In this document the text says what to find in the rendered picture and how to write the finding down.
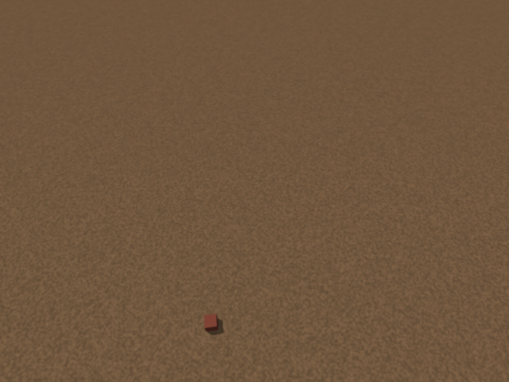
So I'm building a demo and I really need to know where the cube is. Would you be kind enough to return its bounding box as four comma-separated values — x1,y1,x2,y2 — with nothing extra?
204,314,218,332

